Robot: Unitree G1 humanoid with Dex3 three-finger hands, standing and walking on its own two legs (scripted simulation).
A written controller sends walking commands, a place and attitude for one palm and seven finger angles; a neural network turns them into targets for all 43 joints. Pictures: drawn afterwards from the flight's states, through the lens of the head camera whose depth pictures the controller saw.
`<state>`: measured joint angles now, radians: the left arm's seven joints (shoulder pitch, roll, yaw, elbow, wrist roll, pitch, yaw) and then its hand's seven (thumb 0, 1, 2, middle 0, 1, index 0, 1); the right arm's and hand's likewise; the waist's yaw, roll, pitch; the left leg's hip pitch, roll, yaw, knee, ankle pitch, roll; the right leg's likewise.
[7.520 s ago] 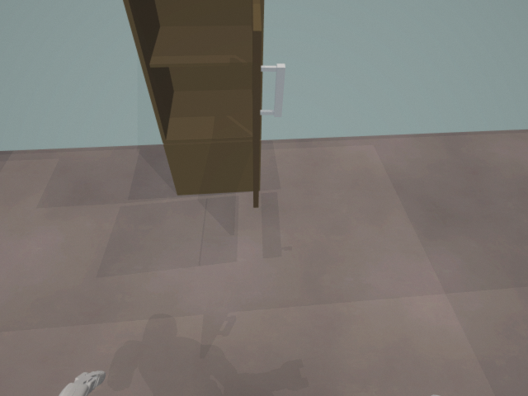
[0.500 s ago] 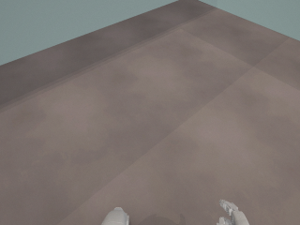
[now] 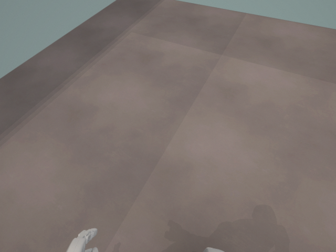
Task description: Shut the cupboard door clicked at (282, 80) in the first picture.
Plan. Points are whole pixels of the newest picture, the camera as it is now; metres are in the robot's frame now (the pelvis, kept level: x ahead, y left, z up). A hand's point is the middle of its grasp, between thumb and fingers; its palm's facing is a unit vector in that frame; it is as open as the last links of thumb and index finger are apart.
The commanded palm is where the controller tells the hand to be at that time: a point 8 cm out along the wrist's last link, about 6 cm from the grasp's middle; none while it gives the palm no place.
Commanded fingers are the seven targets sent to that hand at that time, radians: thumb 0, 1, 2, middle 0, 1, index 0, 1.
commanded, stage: walk to a spot facing it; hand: left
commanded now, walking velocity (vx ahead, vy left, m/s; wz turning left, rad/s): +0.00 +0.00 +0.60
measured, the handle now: out of the picture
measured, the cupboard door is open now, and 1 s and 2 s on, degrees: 86 86 86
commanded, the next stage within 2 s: none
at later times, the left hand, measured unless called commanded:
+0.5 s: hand out of the picture +0.04 +0.27 -0.17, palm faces +0.31 -0.92 -0.22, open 7.4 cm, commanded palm none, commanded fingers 0.00 0.90 0.90 -0.20 -0.30 -0.20 -0.30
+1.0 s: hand out of the picture +0.01 +0.19 -0.12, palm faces +0.56 -0.77 -0.29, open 7.4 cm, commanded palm none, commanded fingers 0.00 0.90 0.90 -0.20 -0.30 -0.20 -0.30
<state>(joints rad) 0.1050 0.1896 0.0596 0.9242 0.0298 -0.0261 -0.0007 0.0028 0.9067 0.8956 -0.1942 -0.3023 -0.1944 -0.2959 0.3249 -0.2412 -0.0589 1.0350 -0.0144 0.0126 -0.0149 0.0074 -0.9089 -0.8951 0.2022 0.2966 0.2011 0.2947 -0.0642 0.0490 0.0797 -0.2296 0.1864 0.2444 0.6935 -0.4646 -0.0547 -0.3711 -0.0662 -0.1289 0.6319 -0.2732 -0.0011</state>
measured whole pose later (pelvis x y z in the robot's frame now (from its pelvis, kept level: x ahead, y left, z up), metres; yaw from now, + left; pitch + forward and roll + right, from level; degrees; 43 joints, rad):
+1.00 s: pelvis +0.03 -0.03 +0.01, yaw +35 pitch +0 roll +1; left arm 0.17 0.17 0.04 0.87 0.01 0.03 0.03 0.00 0.90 0.89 -0.20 -0.30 -0.20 -0.30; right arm 0.21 -0.27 -0.10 0.92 -0.02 0.08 0.01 0.01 -0.90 -0.89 0.20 0.30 0.20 0.30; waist -0.03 0.07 0.04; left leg -0.52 -0.08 -0.08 0.92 -0.40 -0.03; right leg -0.24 -0.04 -0.07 0.54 -0.30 -0.02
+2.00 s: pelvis +0.02 -0.06 +0.01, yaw +71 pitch -1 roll +2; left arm 0.14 0.18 0.03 0.85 0.01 0.01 0.02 0.00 0.90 0.89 -0.20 -0.30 -0.20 -0.30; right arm 0.25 -0.26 -0.09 0.94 -0.02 0.08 0.01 0.01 -0.90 -0.89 0.20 0.30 0.20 0.30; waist -0.05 0.06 0.06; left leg -0.47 -0.08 -0.08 0.98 -0.45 -0.03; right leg -0.25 -0.05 -0.08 0.55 -0.29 -0.02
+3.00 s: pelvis +0.00 +0.03 +0.01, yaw +107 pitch +0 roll +1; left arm 0.17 0.18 0.04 0.87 0.02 -0.04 -0.01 0.00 0.90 0.89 -0.20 -0.30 -0.20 -0.30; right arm 0.37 -0.24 -0.07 1.02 -0.02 0.04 0.02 0.01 -0.90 -0.89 0.21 0.30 0.20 0.30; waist -0.04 0.06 0.00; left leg -0.38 -0.05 -0.07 0.96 -0.46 0.01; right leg -0.25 -0.06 -0.12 0.54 -0.28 -0.01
